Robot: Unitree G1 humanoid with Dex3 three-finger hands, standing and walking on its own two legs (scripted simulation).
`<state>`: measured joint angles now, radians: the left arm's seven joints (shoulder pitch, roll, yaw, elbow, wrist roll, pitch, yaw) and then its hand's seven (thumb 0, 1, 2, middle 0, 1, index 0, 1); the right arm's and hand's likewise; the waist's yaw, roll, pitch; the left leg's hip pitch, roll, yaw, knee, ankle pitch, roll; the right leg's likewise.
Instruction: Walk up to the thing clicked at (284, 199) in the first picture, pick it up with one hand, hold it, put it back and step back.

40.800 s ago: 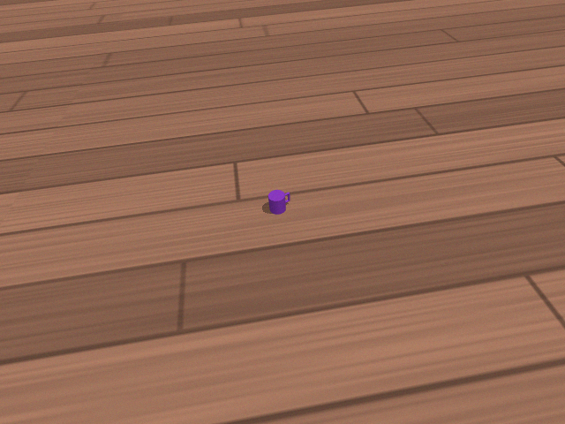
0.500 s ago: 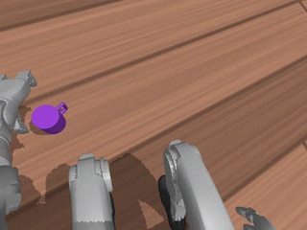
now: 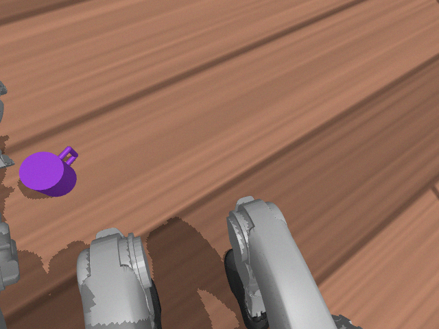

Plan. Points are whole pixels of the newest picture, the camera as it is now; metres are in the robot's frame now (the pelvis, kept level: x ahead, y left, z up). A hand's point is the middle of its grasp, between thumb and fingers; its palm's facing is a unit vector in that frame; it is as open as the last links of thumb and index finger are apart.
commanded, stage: home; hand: left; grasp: from above
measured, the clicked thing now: (55, 169) +0.48 +0.30 -0.30
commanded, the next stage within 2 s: none
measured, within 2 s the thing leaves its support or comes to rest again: neither
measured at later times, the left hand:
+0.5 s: hand out of the picture +0.31 +0.29 +0.08, palm faces -0.14 -0.76 -0.63, open 7.7 cm
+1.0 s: hand out of the picture +0.23 +0.22 +0.28, palm faces +0.24 -0.95 -0.22, open 7.4 cm
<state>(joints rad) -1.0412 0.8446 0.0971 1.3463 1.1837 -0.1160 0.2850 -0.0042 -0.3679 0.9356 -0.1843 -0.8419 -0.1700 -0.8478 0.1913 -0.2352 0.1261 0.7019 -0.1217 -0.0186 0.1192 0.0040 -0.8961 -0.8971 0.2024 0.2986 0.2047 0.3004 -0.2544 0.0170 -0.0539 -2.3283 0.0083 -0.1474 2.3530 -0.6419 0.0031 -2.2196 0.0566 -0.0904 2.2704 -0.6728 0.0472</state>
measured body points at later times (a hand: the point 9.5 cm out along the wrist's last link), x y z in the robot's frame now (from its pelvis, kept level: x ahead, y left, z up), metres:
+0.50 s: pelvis +0.01 +0.00 +0.18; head +0.16 +0.06 +0.60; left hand +0.31 +0.32 +0.11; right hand +0.22 -0.24 +0.08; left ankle +0.08 +0.13 -0.31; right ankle +0.10 -0.12 -0.31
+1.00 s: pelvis +0.07 +0.00 +0.35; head +0.11 +0.02 +0.79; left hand +0.22 +0.27 +0.30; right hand +0.25 -0.21 +0.27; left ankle +0.08 +0.12 -0.31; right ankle +0.10 -0.12 -0.31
